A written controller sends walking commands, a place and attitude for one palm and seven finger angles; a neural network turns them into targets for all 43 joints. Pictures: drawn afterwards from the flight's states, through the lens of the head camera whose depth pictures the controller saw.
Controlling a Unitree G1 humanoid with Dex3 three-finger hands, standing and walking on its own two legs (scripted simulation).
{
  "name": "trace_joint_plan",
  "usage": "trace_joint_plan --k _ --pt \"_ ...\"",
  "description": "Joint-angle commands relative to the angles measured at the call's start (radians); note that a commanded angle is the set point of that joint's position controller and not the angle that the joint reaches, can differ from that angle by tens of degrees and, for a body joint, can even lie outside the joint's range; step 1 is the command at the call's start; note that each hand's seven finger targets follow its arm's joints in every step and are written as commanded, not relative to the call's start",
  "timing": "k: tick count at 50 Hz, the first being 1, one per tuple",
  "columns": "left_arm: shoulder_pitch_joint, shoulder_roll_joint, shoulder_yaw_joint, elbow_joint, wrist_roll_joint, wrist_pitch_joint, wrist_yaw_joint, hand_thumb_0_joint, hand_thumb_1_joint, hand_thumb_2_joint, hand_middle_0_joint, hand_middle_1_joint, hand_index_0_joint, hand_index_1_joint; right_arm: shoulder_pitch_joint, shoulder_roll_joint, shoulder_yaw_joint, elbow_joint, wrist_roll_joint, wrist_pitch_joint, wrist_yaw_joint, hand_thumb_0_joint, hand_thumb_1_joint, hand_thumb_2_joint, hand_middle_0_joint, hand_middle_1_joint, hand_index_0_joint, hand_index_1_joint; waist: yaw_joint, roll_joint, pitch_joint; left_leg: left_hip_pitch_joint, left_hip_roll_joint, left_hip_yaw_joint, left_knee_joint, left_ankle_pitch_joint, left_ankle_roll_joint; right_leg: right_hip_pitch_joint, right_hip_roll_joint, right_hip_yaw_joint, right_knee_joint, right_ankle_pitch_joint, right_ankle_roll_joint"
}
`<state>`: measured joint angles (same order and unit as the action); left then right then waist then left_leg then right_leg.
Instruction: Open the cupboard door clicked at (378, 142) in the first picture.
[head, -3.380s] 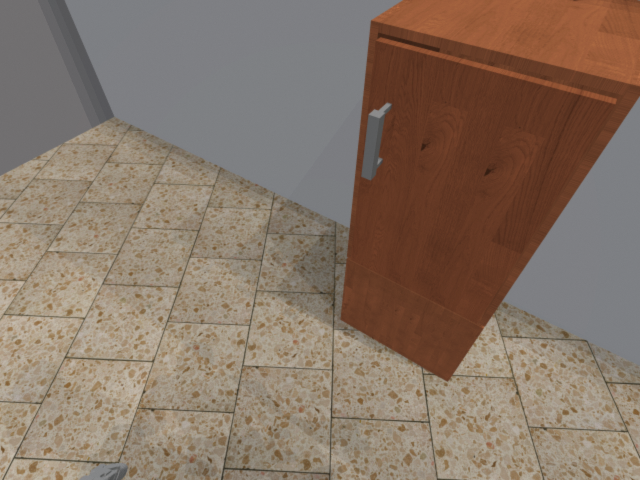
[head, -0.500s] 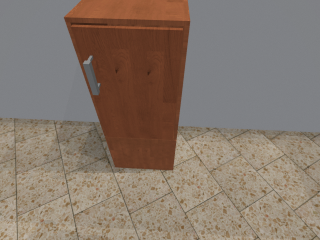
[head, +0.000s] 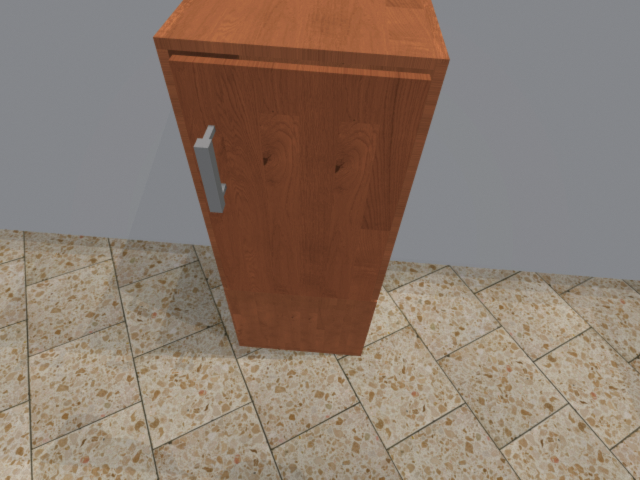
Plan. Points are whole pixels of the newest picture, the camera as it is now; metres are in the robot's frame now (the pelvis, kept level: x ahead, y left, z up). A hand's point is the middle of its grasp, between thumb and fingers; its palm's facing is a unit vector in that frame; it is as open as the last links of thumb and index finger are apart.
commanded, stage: come to a stop and stand still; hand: left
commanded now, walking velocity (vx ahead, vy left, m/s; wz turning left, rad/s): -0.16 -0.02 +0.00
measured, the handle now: (214, 170) +0.57 +0.21 +0.04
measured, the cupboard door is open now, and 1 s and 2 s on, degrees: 0 0 0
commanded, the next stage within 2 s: look again from close up in 0.72 s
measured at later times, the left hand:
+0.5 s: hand out of the picture +0.03 +0.18 -0.18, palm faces +0.07 -0.98 -0.18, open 7.3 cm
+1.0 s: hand out of the picture -0.02 +0.19 -0.17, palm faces +0.02 -0.97 -0.23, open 7.4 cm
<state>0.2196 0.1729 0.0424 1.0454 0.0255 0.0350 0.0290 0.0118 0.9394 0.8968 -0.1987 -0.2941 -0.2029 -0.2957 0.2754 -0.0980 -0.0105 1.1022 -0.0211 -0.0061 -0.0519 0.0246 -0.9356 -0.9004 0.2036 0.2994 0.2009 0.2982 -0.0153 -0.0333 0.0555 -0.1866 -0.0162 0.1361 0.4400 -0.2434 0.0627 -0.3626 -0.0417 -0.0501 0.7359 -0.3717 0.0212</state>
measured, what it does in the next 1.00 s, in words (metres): steps on the spot: right foot, then left foot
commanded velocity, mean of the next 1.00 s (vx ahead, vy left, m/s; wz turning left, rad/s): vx -0.02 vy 0.02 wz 0.00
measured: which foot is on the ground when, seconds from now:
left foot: down 0.00-0.14, up 0.16-0.40, down 0.42-1.00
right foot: up 0.00-0.08, down 0.10-1.00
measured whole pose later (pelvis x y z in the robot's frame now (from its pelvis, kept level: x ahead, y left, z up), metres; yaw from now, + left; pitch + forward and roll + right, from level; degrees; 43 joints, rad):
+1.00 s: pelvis -0.03 +0.00 -0.01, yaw +1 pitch -2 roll +0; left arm 0.31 0.21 0.01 1.03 0.03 -0.01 0.02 0.01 0.90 0.90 -0.20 -0.29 -0.21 -0.30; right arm 0.29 -0.22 -0.03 1.02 -0.02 -0.01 -0.02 0.01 -0.91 -0.90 0.20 0.30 0.20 0.30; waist -0.01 0.00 0.02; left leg -0.21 0.02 0.05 0.54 -0.30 0.00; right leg -0.26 -0.03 -0.05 0.53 -0.24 0.00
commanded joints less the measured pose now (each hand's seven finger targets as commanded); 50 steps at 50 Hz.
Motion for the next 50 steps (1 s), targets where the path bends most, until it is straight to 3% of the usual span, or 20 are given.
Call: trace_joint_plan --k 1,4,5,7,8,9,11,13,16,19,20,21,23,27,32,40,41,43,46,50 --pt "0.068 0.052 0.018 -0.049 0.000 0.001 0.005 0.000 0.900 0.900 -0.200 -0.300 -0.200 -0.300 0.049 -0.192 -0.065 -0.042 -0.003 0.004 -0.007 0.000 -0.900 -0.900 0.200 0.300 0.200 0.300 0.008 0.132 -0.021 0.021 0.331 -0.216 -0.059 0.660 0.102 0.042 -0.007 0.014 -0.057 0.028 -0.014" --pt "0.096 0.065 0.025 -0.055 0.001 -0.010 0.006 0.000 0.900 0.900 -0.200 -0.300 -0.200 -0.300 0.024 -0.192 -0.074 -0.060 0.001 0.011 0.000 0.000 -0.900 -0.900 0.200 0.300 0.200 0.300 0.030 0.104 -0.054 -0.006 0.270 -0.182 0.028 0.519 0.043 0.146 -0.020 0.013 -0.241 0.253 -0.019" --pt "0.097 0.095 0.029 -0.058 0.004 -0.018 0.009 0.000 0.900 0.900 -0.200 -0.300 -0.200 -0.300 0.023 -0.171 -0.074 -0.069 0.006 0.013 0.004 0.000 -0.900 -0.900 0.200 0.300 0.200 0.300 0.024 0.029 -0.073 -0.046 0.206 -0.136 0.088 0.381 -0.001 0.188 -0.079 0.084 -0.272 0.470 -0.039" --pt "0.089 0.158 0.034 -0.060 0.003 -0.031 0.015 0.000 0.900 0.900 -0.200 -0.300 -0.200 -0.300 0.031 -0.099 -0.061 -0.086 0.015 0.024 0.014 0.000 -0.900 -0.900 0.200 0.300 0.200 0.300 0.014 -0.146 -0.114 -0.150 0.052 -0.041 0.251 -0.085 -0.073 0.249 -0.286 0.268 -0.297 0.834 -0.169" --pt "0.098 0.167 0.038 -0.058 0.001 -0.036 0.017 0.000 0.900 0.900 -0.200 -0.300 -0.200 -0.300 -0.004 -0.099 -0.059 -0.100 0.012 0.036 0.012 0.000 -0.900 -0.900 0.200 0.300 0.200 0.300 0.037 -0.184 -0.135 -0.182 0.034 -0.081 0.381 -0.317 -0.077 0.253 -0.324 0.299 -0.335 0.916 -0.233" --pt "0.081 0.153 0.036 -0.061 0.002 -0.034 0.020 0.000 0.900 0.900 -0.200 -0.300 -0.200 -0.300 -0.036 -0.112 -0.063 -0.105 0.011 0.043 0.011 0.000 -0.900 -0.900 0.200 0.300 0.200 0.300 0.043 -0.141 -0.120 -0.200 0.037 -0.130 0.492 -0.348 -0.076 0.226 -0.325 0.292 -0.350 0.889 -0.261" --pt "0.017 0.143 0.038 -0.077 0.004 -0.032 0.025 0.000 0.900 0.900 -0.200 -0.300 -0.200 -0.300 -0.019 -0.106 -0.061 -0.100 0.012 0.045 0.014 0.000 -0.900 -0.900 0.200 0.300 0.200 0.300 0.016 -0.051 -0.112 -0.235 0.045 -0.153 0.575 -0.303 -0.083 0.242 -0.288 0.236 -0.334 0.837 -0.262" --pt "0.003 0.155 0.040 -0.086 0.006 -0.032 0.023 0.000 0.900 0.900 -0.200 -0.300 -0.200 -0.300 -0.024 -0.112 -0.059 -0.101 0.011 0.046 0.018 0.000 -0.900 -0.900 0.200 0.300 0.200 0.300 0.019 -0.057 -0.107 -0.222 0.050 -0.144 0.529 -0.284 -0.094 0.235 -0.267 0.200 -0.341 0.779 -0.244" --pt "0.006 0.163 0.044 -0.080 0.009 -0.031 0.018 0.000 0.900 0.900 -0.200 -0.300 -0.200 -0.300 -0.028 -0.106 -0.052 -0.108 0.011 0.037 0.023 0.000 -0.900 -0.900 0.200 0.300 0.200 0.300 0.029 -0.094 -0.108 -0.163 0.051 -0.115 0.325 -0.245 -0.098 0.237 -0.244 0.191 -0.344 0.672 -0.227" --pt "-0.014 0.162 0.040 -0.073 -0.004 -0.026 0.011 0.000 0.900 0.900 -0.200 -0.300 -0.200 -0.300 0.045 -0.110 -0.046 -0.082 0.010 0.026 0.021 0.000 -0.900 -0.900 0.200 0.300 0.200 0.300 0.000 -0.108 -0.122 0.014 0.039 -0.082 0.030 -0.032 -0.091 0.165 -0.192 0.158 -0.311 0.493 -0.150" --pt "-0.021 0.141 0.035 -0.073 -0.010 -0.024 0.008 0.000 0.900 0.900 -0.200 -0.300 -0.200 -0.300 0.061 -0.128 -0.045 -0.074 0.008 0.018 0.021 0.000 -0.900 -0.900 0.200 0.300 0.200 0.300 -0.008 -0.068 -0.112 0.084 0.065 -0.102 -0.042 0.052 -0.080 0.103 -0.152 0.131 -0.290 0.387 -0.108" --pt "-0.010 0.106 0.028 -0.081 -0.012 -0.018 0.002 0.000 0.900 0.900 -0.200 -0.300 -0.200 -0.300 0.044 -0.168 -0.050 -0.083 0.004 0.010 0.022 0.000 -0.900 -0.900 0.200 0.300 0.200 0.300 0.006 0.067 -0.106 0.094 0.164 -0.219 -0.083 0.114 -0.042 0.045 -0.079 0.083 -0.250 0.224 -0.060" --pt "-0.042 0.072 0.017 -0.076 -0.008 -0.008 -0.001 0.000 0.900 0.900 -0.200 -0.300 -0.200 -0.300 -0.053 -0.209 -0.046 -0.104 -0.005 0.004 0.019 0.000 -0.900 -0.900 0.200 0.300 0.200 0.300 0.027 0.239 -0.014 -0.114 0.273 -0.337 -0.206 0.080 0.031 0.109 -0.014 -0.008 -0.185 0.072 -0.003" --pt "0.038 0.065 0.002 -0.018 -0.003 -0.011 -0.011 0.000 0.900 0.900 -0.200 -0.300 -0.200 -0.300 -0.093 -0.195 -0.035 -0.101 0.001 -0.004 0.011 0.000 -0.900 -0.900 0.200 0.300 0.200 0.300 0.059 0.178 -0.014 -0.090 0.208 -0.241 -0.181 0.092 0.018 0.152 -0.026 0.022 -0.215 0.143 -0.011" --pt "0.053 0.085 -0.013 0.029 -0.007 -0.038 -0.006 0.000 0.900 0.900 -0.200 -0.300 -0.200 -0.300 -0.021 -0.168 -0.028 -0.058 0.012 -0.009 0.017 0.000 -0.900 -0.900 0.200 0.300 0.200 0.300 0.021 -0.002 -0.050 0.015 0.142 -0.171 -0.112 0.112 -0.038 0.167 -0.072 0.086 -0.363 0.291 -0.024" --pt "0.091 0.072 -0.023 0.072 -0.010 -0.043 -0.001 0.000 0.900 0.900 -0.200 -0.300 -0.200 -0.300 0.016 -0.152 -0.013 -0.008 0.011 -0.009 0.019 0.000 -0.900 -0.900 0.200 0.300 0.200 0.300 0.020 0.032 0.013 -0.003 0.134 -0.160 -0.165 0.003 -0.043 0.141 -0.067 0.096 -0.409 0.197 -0.027" --pt "0.069 0.266 -0.026 -0.031 0.004 -0.066 0.000 0.000 0.900 0.900 -0.200 -0.300 -0.200 -0.300 -0.050 -0.313 -0.034 -0.125 0.007 -0.012 0.032 0.000 -0.900 -0.900 0.200 0.300 0.200 0.300 0.002 -0.009 0.117 -0.054 0.087 -0.172 -0.123 0.049 -0.048 0.108 -0.031 0.074 -0.339 0.177 -0.047" --pt "0.080 0.226 0.001 -0.061 -0.001 -0.074 0.004 0.000 0.900 0.900 -0.200 -0.300 -0.200 -0.300 -0.035 -0.297 -0.059 -0.163 0.000 -0.042 0.020 0.000 -0.900 -0.900 0.200 0.300 0.200 0.300 0.005 0.051 -0.154 -0.005 0.111 -0.191 -0.008 0.055 -0.016 0.169 -0.077 0.116 -0.303 0.174 -0.066" --pt "0.078 0.187 -0.001 -0.091 -0.003 -0.065 0.005 0.000 0.900 0.900 -0.200 -0.300 -0.200 -0.300 0.005 -0.252 -0.051 -0.175 -0.003 -0.025 0.022 0.000 -0.900 -0.900 0.200 0.300 0.200 0.300 -0.006 -0.032 -0.102 -0.050 0.094 -0.169 0.029 -0.003 -0.013 0.125 -0.082 0.136 -0.343 0.084 -0.075" --pt "0.048 0.225 0.009 -0.116 -0.006 -0.067 0.003 0.000 0.900 0.900 -0.200 -0.300 -0.200 -0.300 -0.007 -0.294 -0.055 -0.181 0.003 -0.030 0.024 0.000 -0.900 -0.900 0.200 0.300 0.200 0.300 0.004 0.055 -0.010 -0.095 0.116 -0.187 -0.017 0.043 -0.011 0.112 -0.066 0.110 -0.311 0.165 -0.075"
